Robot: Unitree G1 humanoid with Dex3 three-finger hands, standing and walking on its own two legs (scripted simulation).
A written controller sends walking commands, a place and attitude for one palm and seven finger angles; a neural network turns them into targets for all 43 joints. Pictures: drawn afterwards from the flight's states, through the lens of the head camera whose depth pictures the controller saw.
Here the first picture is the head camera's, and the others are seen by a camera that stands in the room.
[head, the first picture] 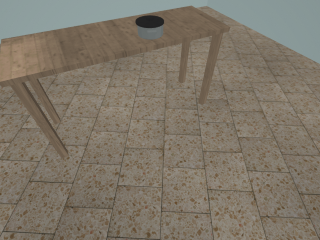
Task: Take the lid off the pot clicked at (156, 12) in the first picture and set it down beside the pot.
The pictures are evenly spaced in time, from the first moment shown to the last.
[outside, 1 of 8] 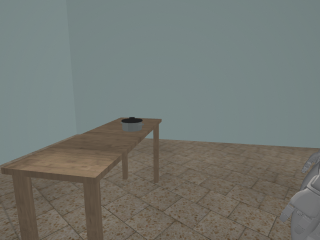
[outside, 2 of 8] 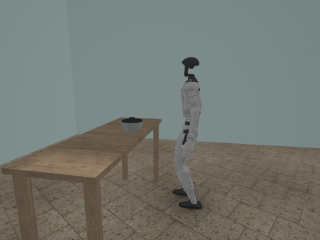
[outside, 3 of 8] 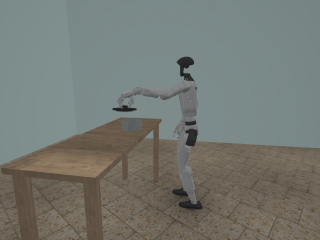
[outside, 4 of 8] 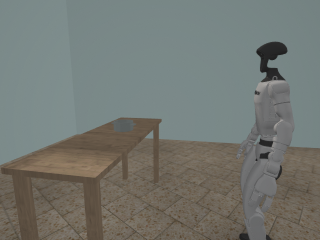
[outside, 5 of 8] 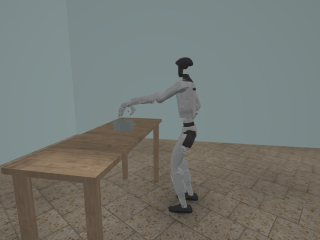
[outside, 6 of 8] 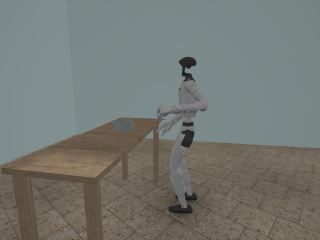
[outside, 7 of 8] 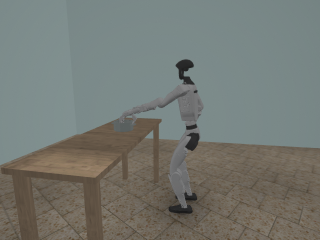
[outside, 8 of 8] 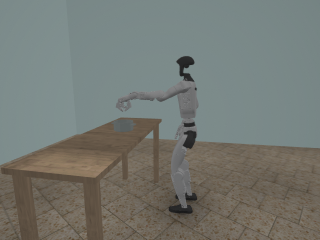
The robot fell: no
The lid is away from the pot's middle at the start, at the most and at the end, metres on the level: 0.00 1.13 0.95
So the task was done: no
